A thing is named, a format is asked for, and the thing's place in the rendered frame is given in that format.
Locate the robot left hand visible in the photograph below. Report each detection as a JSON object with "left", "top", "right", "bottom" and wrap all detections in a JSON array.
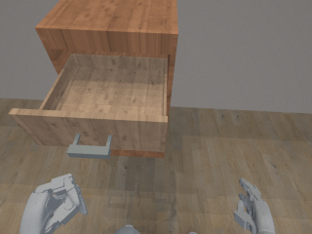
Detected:
[{"left": 19, "top": 174, "right": 88, "bottom": 234}]

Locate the robot right hand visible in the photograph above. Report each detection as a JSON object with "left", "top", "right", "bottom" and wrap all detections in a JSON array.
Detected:
[{"left": 234, "top": 177, "right": 276, "bottom": 234}]

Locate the cabinet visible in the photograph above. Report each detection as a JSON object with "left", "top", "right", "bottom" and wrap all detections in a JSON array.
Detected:
[{"left": 35, "top": 0, "right": 178, "bottom": 158}]

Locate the drawer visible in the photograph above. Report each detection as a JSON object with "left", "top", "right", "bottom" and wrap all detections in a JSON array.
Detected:
[{"left": 8, "top": 54, "right": 168, "bottom": 152}]

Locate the handle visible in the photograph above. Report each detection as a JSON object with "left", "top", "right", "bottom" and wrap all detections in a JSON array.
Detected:
[{"left": 66, "top": 134, "right": 113, "bottom": 160}]

